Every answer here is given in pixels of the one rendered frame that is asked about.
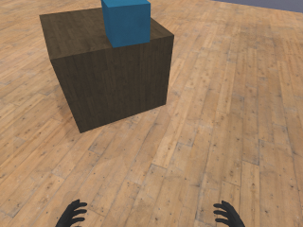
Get pedestal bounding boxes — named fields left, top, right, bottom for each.
left=39, top=8, right=174, bottom=133

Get carton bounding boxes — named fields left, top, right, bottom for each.
left=100, top=0, right=151, bottom=48

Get robot right hand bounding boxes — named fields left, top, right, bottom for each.
left=213, top=201, right=245, bottom=227

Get robot left hand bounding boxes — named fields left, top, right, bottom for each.
left=55, top=199, right=87, bottom=227

